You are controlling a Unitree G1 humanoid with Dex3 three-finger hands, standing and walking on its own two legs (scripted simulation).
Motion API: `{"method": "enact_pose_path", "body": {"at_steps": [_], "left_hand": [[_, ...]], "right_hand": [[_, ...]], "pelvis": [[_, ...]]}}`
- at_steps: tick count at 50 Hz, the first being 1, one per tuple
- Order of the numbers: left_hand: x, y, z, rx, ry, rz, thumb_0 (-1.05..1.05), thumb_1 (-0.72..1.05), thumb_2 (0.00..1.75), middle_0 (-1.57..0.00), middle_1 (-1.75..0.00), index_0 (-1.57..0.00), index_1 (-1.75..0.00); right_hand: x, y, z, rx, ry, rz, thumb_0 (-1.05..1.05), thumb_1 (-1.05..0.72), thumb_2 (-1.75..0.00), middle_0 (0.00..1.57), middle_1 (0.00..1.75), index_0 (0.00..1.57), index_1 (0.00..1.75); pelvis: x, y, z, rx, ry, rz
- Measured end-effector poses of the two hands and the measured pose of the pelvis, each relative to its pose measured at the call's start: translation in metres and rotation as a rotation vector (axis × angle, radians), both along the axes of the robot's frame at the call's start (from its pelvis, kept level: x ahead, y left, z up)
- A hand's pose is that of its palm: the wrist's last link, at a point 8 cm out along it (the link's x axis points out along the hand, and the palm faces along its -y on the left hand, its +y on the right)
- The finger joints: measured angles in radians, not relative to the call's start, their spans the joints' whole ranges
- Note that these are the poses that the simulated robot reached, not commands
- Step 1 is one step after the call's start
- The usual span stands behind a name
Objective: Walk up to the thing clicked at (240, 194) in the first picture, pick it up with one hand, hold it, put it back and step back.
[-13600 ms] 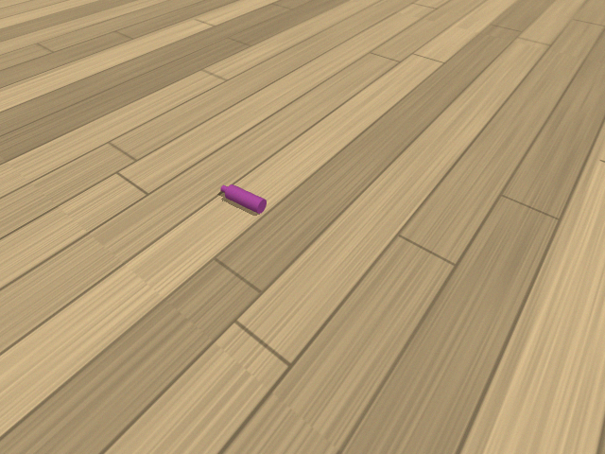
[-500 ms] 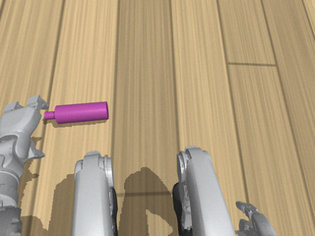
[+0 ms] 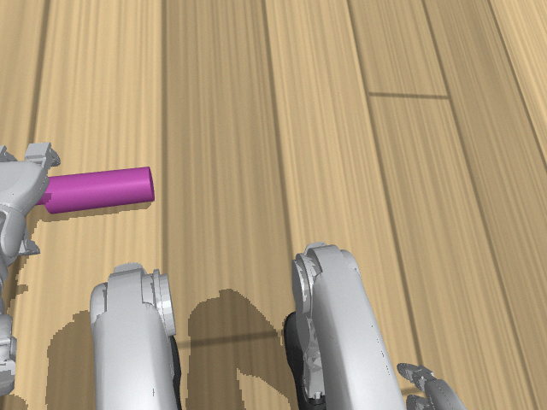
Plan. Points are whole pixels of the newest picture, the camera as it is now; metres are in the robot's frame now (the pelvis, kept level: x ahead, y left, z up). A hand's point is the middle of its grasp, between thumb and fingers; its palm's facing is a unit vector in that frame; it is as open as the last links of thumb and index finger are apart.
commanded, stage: rise first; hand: left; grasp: from above
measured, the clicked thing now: (90, 190) +0.51 +0.29 -0.32
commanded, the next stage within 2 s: none
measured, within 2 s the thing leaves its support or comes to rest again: neither
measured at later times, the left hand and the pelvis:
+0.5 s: hand (44, 201) +0.44 +0.31 -0.18, palm faces -0.45 -0.05 -0.89, open 14.1 cm; pelvis +0.01 +0.00 -0.02, yaw -1 degrees
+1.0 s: hand (50, 198) +0.45 +0.31 -0.19, palm faces -0.45 -0.05 -0.89, open 14.3 cm; pelvis +0.01 +0.00 -0.02, yaw -2 degrees
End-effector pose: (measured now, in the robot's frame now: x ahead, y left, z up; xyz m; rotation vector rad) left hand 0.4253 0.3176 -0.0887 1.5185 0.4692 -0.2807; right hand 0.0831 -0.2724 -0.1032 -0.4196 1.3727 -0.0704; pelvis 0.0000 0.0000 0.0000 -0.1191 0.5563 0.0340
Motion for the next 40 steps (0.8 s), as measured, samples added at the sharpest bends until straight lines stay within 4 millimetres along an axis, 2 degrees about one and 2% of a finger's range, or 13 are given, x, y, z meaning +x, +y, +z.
{"method": "enact_pose_path", "body": {"at_steps": [9, 21, 40], "left_hand": [[0.012, -0.003, -0.013, 0.007, -0.011, -0.010, 0.00, -0.54, 1.00, -0.07, -1.00, -0.07, -1.00], [0.023, -0.007, -0.029, 0.005, -0.009, 0.006, 0.00, -0.53, 0.99, -0.08, -1.01, -0.08, -1.01], [0.031, -0.010, -0.040, -0.003, -0.011, 0.008, 0.00, -0.55, 1.01, -0.08, -1.01, -0.08, -1.01]], "right_hand": [[0.002, 0.004, -0.011, 0.008, 0.019, 0.009, 0.00, -0.91, -0.90, 0.20, 0.30, 0.20, 0.30], [-0.006, 0.001, -0.015, 0.003, 0.059, 0.002, 0.00, -0.91, -0.90, 0.20, 0.30, 0.20, 0.30], [-0.010, -0.001, -0.015, -0.005, 0.080, 0.007, 0.00, -0.92, -0.90, 0.20, 0.30, 0.20, 0.30]], "pelvis": [[0.004, 0.000, -0.009, -0.002, 0.010, -0.007], [0.010, 0.000, -0.014, -0.004, 0.023, -0.013], [0.012, 0.000, -0.020, -0.012, 0.025, -0.018]]}}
